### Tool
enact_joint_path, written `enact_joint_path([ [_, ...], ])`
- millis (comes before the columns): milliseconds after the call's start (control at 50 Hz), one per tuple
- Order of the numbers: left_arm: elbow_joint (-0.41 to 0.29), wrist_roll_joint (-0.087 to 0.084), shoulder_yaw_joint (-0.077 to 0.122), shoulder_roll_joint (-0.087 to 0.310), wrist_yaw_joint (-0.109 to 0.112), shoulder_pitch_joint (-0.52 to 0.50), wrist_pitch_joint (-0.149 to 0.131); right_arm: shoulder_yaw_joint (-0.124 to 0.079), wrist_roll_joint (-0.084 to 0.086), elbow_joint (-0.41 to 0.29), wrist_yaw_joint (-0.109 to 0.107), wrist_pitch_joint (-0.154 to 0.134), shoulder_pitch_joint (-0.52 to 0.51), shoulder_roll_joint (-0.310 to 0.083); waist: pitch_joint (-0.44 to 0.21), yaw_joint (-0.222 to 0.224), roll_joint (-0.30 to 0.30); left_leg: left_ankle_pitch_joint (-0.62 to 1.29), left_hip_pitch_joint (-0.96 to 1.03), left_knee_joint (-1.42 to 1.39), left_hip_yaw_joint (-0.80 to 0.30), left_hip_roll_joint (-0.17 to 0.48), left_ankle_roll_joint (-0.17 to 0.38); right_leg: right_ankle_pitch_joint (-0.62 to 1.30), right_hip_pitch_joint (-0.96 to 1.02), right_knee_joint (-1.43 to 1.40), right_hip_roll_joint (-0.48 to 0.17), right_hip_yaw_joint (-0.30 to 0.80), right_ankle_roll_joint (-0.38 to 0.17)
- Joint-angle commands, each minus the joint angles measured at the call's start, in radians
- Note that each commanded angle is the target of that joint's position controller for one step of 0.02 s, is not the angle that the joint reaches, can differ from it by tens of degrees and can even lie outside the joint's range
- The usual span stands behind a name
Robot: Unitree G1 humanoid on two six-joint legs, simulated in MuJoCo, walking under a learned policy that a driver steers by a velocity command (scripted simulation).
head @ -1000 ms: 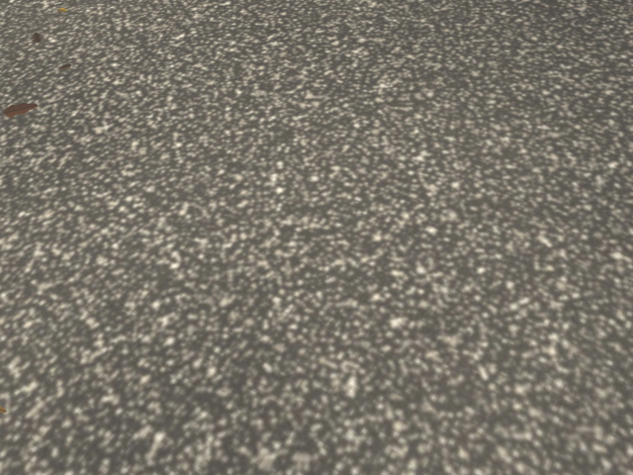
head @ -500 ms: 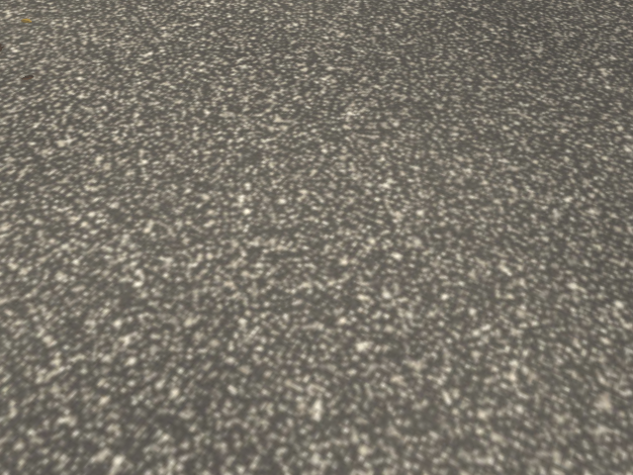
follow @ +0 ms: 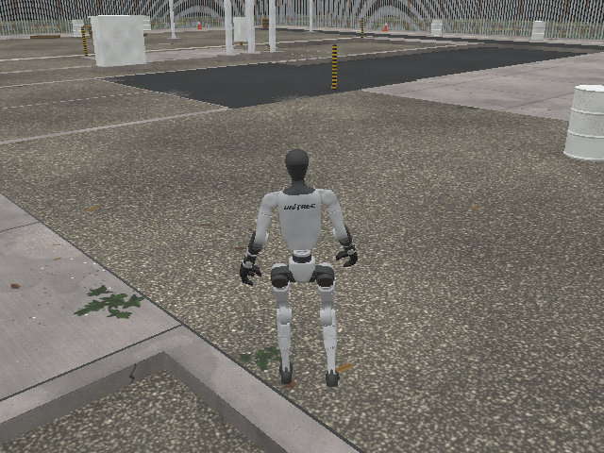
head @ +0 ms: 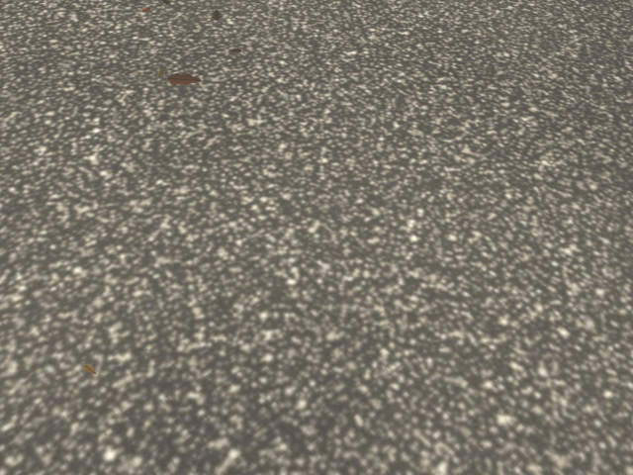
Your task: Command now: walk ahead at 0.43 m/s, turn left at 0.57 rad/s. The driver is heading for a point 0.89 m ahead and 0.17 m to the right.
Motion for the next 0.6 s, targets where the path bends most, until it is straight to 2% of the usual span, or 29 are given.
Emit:
enact_joint_path([
  [20,-0.150,0.003,0.003,0.094,-0.007,-0.150,-0.070,-0.044,-0.015,-0.034,-0.005,-0.037,0.155,-0.153,-0.017,-0.086,0.107,-0.123,0.449,-0.454,-0.635,0.322,0.241,0.139,-0.589,0.183,-0.022,0.096,-0.029],
  [40,-0.137,0.029,0.005,0.094,-0.006,-0.138,-0.068,-0.037,-0.021,-0.038,-0.010,-0.034,0.097,-0.137,0.002,-0.052,0.105,-0.015,0.359,-0.452,-0.535,0.270,0.213,0.200,-0.511,0.089,-0.040,0.099,-0.021],
  [80,-0.119,0.039,0.005,0.084,-0.012,-0.134,-0.051,-0.031,-0.030,-0.036,-0.022,-0.036,0.064,-0.136,0.005,-0.024,0.115,0.143,0.274,-0.479,-0.438,0.215,0.196,0.285,-0.421,0.016,-0.023,0.074,0.006],
  [120,-0.095,0.039,-0.008,0.055,-0.015,-0.141,-0.036,-0.028,-0.025,-0.006,-0.035,-0.042,0.085,-0.132,-0.005,-0.028,0.096,0.314,0.281,-0.487,-0.325,0.194,0.178,0.381,-0.405,-0.087,-0.013,0.044,0.030],
  [160,-0.101,0.031,-0.026,0.017,-0.018,-0.216,-0.033,-0.026,-0.018,0.031,-0.043,-0.044,0.124,-0.132,0.011,-0.059,0.096,0.416,0.281,-0.484,-0.233,0.164,0.138,0.499,-0.373,-0.249,-0.001,0.024,0.034],
  [200,-0.113,0.016,-0.039,-0.007,-0.029,-0.296,-0.034,-0.026,-0.018,0.063,-0.049,-0.044,0.163,-0.141,0.027,-0.095,0.119,0.419,0.275,-0.499,-0.180,0.151,0.106,0.601,-0.319,-0.385,0.020,-0.003,0.025],
  [260,-0.135,-0.004,-0.045,-0.006,-0.050,-0.387,-0.037,-0.029,-0.016,0.103,-0.049,-0.048,0.203,-0.159,0.075,-0.131,0.119,0.343,0.314,-0.534,-0.162,0.183,0.099,0.652,-0.300,-0.505,0.030,-0.008,-0.006],
  [320,-0.154,-0.007,-0.044,0.002,-0.073,-0.424,-0.043,-0.032,-0.017,0.137,-0.048,-0.040,0.218,-0.160,0.100,-0.133,0.108,0.429,0.437,-0.500,-0.140,0.232,0.097,0.578,-0.345,-0.570,0.042,-0.005,-0.054],
  [340,-0.158,-0.005,-0.043,0.006,-0.080,-0.423,-0.045,-0.033,-0.017,0.143,-0.050,-0.035,0.215,-0.162,0.093,-0.125,0.110,0.513,0.474,-0.471,-0.126,0.242,0.091,0.535,-0.339,-0.583,0.053,-0.009,-0.071],
  [380,-0.149,0.002,-0.030,0.032,-0.084,-0.366,-0.044,-0.039,-0.021,0.140,-0.060,-0.024,0.197,-0.185,0.022,-0.089,0.136,0.883,0.529,-0.356,-0.089,0.241,0.070,0.437,-0.233,-0.576,0.112,-0.050,-0.108],
  [400,-0.133,0.005,-0.016,0.059,-0.080,-0.290,-0.039,-0.041,-0.026,0.136,-0.066,-0.014,0.191,-0.196,-0.042,-0.053,0.154,1.086,0.554,-0.247,-0.072,0.230,0.057,0.389,-0.137,-0.564,0.150,-0.077,-0.130],
  [420,-0.102,0.005,0.005,0.094,-0.071,-0.148,-0.034,-0.039,-0.029,0.128,-0.071,-0.004,0.166,-0.201,-0.122,0.027,0.143,1.193,0.507,-0.058,-0.031,0.200,0.032,0.421,0.057,-0.600,0.179,-0.094,-0.162],
  [440,-0.080,0.005,0.023,0.143,-0.056,0.021,-0.025,-0.030,-0.043,0.105,-0.076,-0.008,0.163,-0.190,-0.234,0.099,0.095,0.981,0.271,0.205,-0.024,0.183,-0.001,0.469,0.393,-0.562,0.062,0.073,-0.220],
  [460,-0.071,0.004,0.047,0.238,-0.054,0.110,-0.026,0.008,-0.055,0.079,-0.057,-0.029,0.289,-0.064,-0.380,0.030,-0.181,0.120,-0.201,0.667,-0.039,-0.028,-0.102,0.295,0.813,-0.586,-0.228,0.642,-0.444],
  [480,-0.063,-0.015,0.029,0.142,-0.047,0.128,-0.019,0.004,-0.037,0.079,-0.044,-0.062,0.221,-0.130,-0.445,0.086,-0.125,-0.176,-0.321,0.779,-0.183,-0.061,-0.095,0.180,0.866,-0.738,-0.241,0.831,-0.438],
  [500,-0.078,-0.008,0.022,0.125,-0.034,0.061,-0.011,-0.007,0.006,0.033,-0.030,-0.085,0.104,-0.165,-0.274,0.087,-0.084,-0.110,-0.406,0.770,-0.200,0.003,-0.082,0.165,0.742,-0.773,-0.216,0.682,-0.382],
  [520,-0.096,-0.002,0.017,0.110,-0.026,0.002,-0.007,0.004,0.000,0.010,-0.031,-0.102,0.039,-0.156,-0.177,0.058,0.026,-0.048,-0.385,0.694,-0.182,0.044,-0.070,0.225,0.574,-0.797,-0.177,0.583,-0.350],
  [540,-0.106,0.002,0.011,0.094,-0.024,-0.046,-0.006,0.001,-0.023,0.000,-0.035,-0.108,0.005,-0.147,-0.086,0.015,0.085,-0.022,-0.350,0.604,-0.164,0.067,-0.075,0.339,0.418,-0.821,-0.136,0.512,-0.336],
  [560,-0.118,0.013,0.003,0.078,-0.020,-0.072,-0.008,-0.005,-0.036,-0.003,-0.037,-0.102,0.018,-0.147,-0.058,-0.026,0.065,-0.001,-0.284,0.554,-0.163,0.091,-0.081,0.415,0.311,-0.849,-0.104,0.457,-0.332],
  [600,-0.123,0.009,0.005,0.074,-0.012,-0.097,-0.009,0.001,-0.044,0.003,-0.040,-0.082,0.057,-0.125,-0.029,-0.066,0.011,0.005,-0.237,0.467,-0.142,0.108,-0.108,0.492,0.189,-0.883,-0.072,0.403,-0.341],
])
